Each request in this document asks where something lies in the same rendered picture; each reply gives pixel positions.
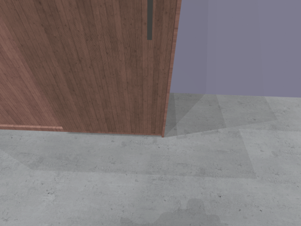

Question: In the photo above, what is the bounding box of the wardrobe door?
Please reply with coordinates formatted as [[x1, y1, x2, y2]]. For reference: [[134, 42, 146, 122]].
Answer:
[[0, 0, 176, 134], [0, 16, 61, 126]]

